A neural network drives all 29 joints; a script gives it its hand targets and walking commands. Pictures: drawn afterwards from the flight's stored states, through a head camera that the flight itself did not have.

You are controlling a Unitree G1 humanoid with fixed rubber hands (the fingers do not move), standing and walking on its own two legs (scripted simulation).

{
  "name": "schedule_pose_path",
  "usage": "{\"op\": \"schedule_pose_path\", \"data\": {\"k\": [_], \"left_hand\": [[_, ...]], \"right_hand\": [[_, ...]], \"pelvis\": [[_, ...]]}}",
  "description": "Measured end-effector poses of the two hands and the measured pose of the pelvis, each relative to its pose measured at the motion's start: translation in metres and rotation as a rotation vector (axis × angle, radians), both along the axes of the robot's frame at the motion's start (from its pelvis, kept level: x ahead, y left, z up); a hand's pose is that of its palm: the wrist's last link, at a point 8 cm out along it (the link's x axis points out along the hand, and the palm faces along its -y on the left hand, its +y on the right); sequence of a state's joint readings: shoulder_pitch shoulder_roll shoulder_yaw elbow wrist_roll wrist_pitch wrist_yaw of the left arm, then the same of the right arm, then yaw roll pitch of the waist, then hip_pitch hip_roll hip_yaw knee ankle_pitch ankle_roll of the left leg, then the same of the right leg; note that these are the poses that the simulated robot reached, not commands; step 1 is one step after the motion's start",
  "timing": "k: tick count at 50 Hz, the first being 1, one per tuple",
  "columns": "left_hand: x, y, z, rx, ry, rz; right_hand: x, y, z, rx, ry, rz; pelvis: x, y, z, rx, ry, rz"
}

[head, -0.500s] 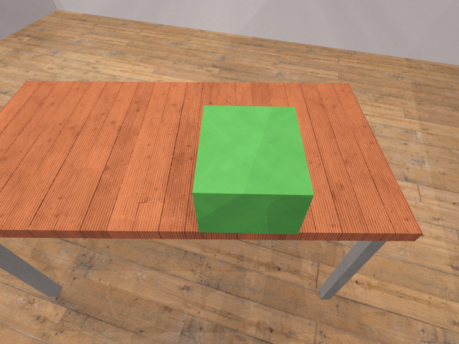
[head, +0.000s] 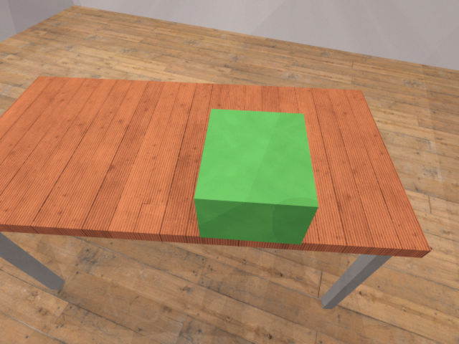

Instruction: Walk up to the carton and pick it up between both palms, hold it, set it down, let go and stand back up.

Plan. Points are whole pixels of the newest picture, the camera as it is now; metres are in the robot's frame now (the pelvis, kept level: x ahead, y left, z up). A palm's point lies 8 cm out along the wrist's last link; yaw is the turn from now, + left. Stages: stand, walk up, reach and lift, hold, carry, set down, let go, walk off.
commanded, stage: walk up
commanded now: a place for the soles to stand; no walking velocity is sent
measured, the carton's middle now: (253, 173) +0.48 -0.06 -0.04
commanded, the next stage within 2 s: reach and lift in 0.40 s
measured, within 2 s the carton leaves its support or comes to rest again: neither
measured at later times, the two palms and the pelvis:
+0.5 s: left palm out of the picture +0.05 +0.27 -0.15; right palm out of the picture +0.06 -0.26 -0.14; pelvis -0.01 +0.00 -0.01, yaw +1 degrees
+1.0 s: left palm (96, 329) +0.17 +0.25 -0.10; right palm (376, 330) +0.15 -0.26 -0.09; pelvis -0.03 -0.03 -0.01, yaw -5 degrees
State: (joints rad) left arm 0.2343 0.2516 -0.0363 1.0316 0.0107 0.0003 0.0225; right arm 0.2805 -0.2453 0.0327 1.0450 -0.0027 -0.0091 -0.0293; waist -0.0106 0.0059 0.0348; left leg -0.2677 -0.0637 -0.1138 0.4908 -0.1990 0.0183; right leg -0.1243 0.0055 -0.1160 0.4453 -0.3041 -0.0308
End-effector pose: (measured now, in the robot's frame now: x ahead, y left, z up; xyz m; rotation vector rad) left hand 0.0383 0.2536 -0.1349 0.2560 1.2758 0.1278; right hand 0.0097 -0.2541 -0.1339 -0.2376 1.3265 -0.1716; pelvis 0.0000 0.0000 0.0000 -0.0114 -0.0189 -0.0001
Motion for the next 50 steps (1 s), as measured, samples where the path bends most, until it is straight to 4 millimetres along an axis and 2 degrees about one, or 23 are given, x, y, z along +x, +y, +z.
{"op": "schedule_pose_path", "data": {"k": [9,22,23,25,28,31,33,35,38,41,44,47,50], "left_hand": [[0.001,-0.003,-0.001,-0.001,-0.009,0.024],[-0.023,0.004,-0.003,0.007,0.054,0.065],[-0.019,0.007,-0.005,0.007,0.072,0.068],[0.008,0.016,-0.011,0.034,0.093,0.058],[0.079,0.023,-0.010,0.055,0.000,0.050],[0.141,0.009,0.009,0.040,-0.110,0.018],[0.159,-0.008,0.022,0.006,-0.141,0.010],[0.159,-0.026,0.031,-0.032,-0.139,-0.002],[0.140,-0.042,0.036,-0.053,-0.112,-0.010],[0.116,-0.038,0.032,-0.038,-0.093,0.006],[0.101,-0.022,0.030,0.003,-0.104,0.035],[0.106,-0.008,0.033,0.033,-0.156,0.053],[0.130,-0.006,0.040,0.021,-0.228,0.036]], "right_hand": [[0.015,0.001,-0.003,0.003,-0.022,0.028],[0.009,0.002,-0.003,-0.005,0.027,0.056],[0.015,0.001,-0.004,-0.006,0.012,0.048],[0.046,-0.003,-0.008,-0.003,-0.055,0.039],[0.113,-0.003,-0.003,0.019,-0.202,0.072],[0.164,0.001,0.012,0.050,-0.319,0.090],[0.177,0.003,0.022,0.080,-0.347,0.088],[0.178,0.000,0.033,0.091,-0.367,0.082],[0.162,-0.015,0.042,0.069,-0.382,0.059],[0.138,-0.032,0.042,0.021,-0.365,0.069],[0.122,-0.035,0.041,0.007,-0.360,0.093],[0.122,-0.023,0.039,0.022,-0.390,0.098],[0.136,-0.003,0.039,0.049,-0.443,0.088]], "pelvis": [[0.001,-0.002,-0.001,-0.006,-0.009,0.019],[-0.001,0.000,-0.001,-0.009,-0.004,0.044],[-0.002,-0.001,-0.004,-0.004,0.014,0.032],[-0.011,-0.004,-0.014,0.007,0.035,0.012],[-0.023,-0.007,-0.029,0.018,0.045,-0.006],[-0.025,-0.008,-0.035,0.012,0.045,-0.021],[-0.023,-0.009,-0.032,0.005,0.024,-0.029],[-0.018,-0.009,-0.025,0.002,-0.001,-0.041],[-0.009,-0.013,-0.014,0.008,-0.018,-0.051],[-0.008,-0.017,-0.010,0.017,-0.018,-0.051],[-0.013,-0.022,-0.009,0.023,0.001,-0.061],[-0.021,-0.025,-0.010,0.025,0.038,-0.077],[-0.027,-0.025,-0.012,0.025,0.063,-0.085]]}}
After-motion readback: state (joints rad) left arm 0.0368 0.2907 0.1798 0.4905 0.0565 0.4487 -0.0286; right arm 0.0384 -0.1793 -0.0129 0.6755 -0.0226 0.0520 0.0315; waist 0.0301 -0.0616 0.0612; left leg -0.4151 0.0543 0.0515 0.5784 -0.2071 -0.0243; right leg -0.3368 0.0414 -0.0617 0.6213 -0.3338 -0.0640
